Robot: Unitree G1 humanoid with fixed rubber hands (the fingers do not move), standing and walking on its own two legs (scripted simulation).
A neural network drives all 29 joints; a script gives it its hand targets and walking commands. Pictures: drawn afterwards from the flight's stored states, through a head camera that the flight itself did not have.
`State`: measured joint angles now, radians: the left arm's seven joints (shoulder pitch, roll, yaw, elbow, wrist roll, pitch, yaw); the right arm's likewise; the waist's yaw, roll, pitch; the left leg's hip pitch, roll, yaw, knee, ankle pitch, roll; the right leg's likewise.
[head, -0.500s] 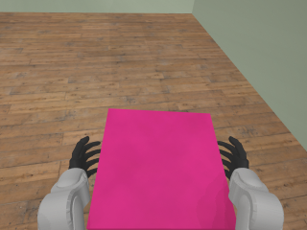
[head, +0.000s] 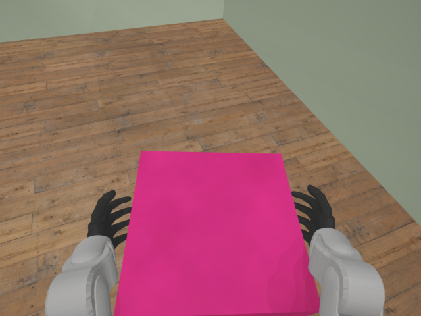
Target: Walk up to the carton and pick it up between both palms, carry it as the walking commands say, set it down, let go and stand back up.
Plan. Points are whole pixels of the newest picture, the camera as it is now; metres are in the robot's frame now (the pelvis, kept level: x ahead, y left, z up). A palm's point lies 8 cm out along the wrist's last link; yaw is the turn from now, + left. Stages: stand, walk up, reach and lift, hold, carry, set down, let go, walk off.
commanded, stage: carry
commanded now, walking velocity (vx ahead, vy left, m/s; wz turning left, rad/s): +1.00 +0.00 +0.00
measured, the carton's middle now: (210, 243) +0.26 -0.01 -0.01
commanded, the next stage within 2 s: none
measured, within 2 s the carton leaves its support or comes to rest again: neither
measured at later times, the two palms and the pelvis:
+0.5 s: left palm (122, 67) +0.74 +0.22 +0.07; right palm (239, 57) +0.80 -0.11 +0.08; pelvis +0.54 +0.02 +0.00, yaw +7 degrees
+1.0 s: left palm (121, 10) +1.11 +0.29 +0.08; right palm (213, 5) +1.14 -0.06 +0.10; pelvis +0.88 +0.10 -0.01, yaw +3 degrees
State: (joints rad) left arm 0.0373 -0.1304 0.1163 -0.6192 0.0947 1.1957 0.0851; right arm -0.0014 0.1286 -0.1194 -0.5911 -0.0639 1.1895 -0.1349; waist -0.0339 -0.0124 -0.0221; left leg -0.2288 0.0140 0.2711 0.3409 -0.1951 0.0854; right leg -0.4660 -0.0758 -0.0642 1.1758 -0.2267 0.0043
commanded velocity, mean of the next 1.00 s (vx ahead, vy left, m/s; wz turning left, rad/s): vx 0.34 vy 0.00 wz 0.00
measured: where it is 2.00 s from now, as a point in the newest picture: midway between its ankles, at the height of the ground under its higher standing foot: (187, 183)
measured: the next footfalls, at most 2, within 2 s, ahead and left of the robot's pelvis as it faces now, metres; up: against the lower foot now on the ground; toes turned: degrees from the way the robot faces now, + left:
right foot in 0.26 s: +0.52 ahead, -0.06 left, +0.00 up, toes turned -7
left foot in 0.64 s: +0.92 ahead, +0.16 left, +0.00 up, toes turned +12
